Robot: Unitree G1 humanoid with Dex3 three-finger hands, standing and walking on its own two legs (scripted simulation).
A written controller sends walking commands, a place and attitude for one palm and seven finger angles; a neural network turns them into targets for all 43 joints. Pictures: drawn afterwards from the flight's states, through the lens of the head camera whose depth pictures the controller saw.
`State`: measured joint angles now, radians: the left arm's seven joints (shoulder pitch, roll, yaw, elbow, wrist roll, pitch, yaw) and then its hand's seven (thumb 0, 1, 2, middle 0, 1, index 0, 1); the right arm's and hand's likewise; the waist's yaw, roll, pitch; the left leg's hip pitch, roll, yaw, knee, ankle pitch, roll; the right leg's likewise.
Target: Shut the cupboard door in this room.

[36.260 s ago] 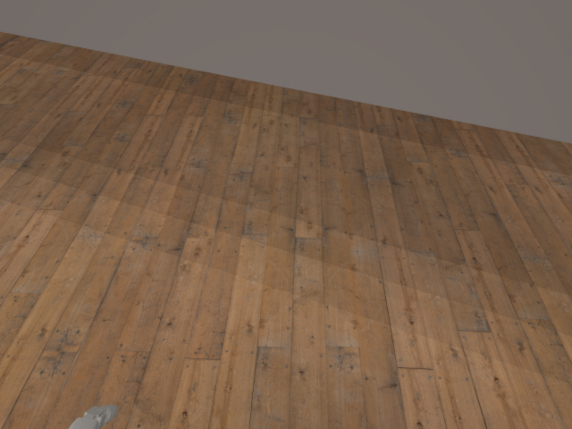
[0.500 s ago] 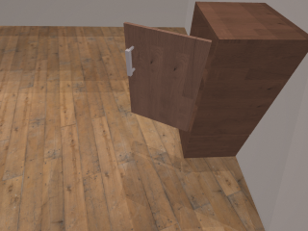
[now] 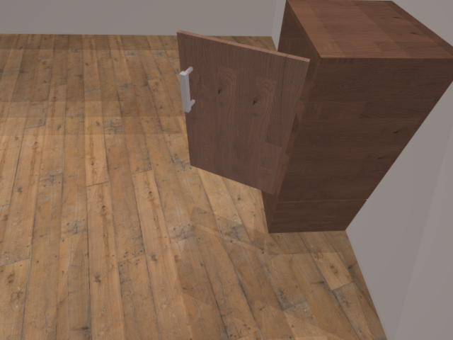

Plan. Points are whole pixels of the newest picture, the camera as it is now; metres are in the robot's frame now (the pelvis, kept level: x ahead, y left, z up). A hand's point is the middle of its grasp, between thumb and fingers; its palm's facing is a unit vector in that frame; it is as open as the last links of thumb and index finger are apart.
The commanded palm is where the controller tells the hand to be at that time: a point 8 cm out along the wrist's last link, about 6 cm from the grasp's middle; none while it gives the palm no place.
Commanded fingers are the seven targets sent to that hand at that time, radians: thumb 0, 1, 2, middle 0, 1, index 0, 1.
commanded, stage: walk to a spot facing it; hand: left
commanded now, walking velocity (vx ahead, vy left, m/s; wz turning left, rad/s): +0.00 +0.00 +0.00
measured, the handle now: (188, 89) +0.86 +0.17 -0.04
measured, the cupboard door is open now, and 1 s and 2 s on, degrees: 63 63 63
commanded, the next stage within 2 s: none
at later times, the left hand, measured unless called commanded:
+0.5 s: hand out of the picture +0.00 +0.21 -0.20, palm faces +0.18 -0.96 -0.23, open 7.3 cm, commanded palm none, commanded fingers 0.00 0.90 0.90 -0.20 -0.30 -0.20 -0.30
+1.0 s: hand out of the picture +0.01 +0.17 -0.15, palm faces +0.43 -0.85 -0.31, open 7.3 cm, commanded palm none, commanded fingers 0.00 0.90 0.90 -0.20 -0.30 -0.20 -0.30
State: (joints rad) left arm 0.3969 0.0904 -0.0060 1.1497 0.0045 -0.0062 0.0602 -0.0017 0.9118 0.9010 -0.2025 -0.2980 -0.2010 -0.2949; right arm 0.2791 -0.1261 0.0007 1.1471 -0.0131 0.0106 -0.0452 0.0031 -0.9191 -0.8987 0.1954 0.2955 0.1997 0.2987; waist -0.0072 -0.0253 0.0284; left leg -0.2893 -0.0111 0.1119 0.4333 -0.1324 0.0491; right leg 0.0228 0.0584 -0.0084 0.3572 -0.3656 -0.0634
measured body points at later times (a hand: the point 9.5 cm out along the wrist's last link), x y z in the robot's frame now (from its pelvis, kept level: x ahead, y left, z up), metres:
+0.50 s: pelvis +0.01 +0.02 -0.02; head +0.04 +0.04 +0.42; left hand -0.01 +0.26 -0.18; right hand +0.05 -0.22 -0.17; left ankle +0.05 +0.10 -0.74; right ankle -0.09 -0.08 -0.69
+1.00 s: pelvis +0.02 -0.06 +0.00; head +0.09 -0.05 +0.44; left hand -0.01 +0.21 -0.13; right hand +0.21 -0.28 -0.15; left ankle -0.02 +0.07 -0.66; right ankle +0.04 -0.17 -0.74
